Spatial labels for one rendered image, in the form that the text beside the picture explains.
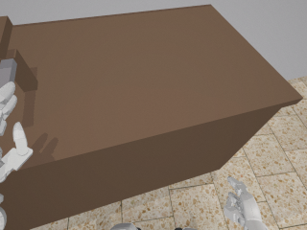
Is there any tap lever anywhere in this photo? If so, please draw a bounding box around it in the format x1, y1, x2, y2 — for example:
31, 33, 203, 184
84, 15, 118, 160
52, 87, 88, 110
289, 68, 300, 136
0, 58, 17, 88

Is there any robot right hand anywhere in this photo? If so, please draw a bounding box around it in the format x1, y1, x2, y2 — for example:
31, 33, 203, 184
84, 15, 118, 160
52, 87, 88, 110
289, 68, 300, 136
224, 176, 263, 227

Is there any counter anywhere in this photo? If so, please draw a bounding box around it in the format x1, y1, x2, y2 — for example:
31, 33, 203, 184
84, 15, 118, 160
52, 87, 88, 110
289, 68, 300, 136
0, 4, 303, 230

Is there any right robot forearm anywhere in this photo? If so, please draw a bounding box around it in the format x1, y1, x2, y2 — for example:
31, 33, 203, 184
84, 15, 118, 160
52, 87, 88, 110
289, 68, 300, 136
243, 219, 269, 230

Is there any robot left hand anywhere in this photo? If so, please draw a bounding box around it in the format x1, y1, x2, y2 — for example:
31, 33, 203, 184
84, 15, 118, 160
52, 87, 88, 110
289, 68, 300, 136
0, 81, 33, 183

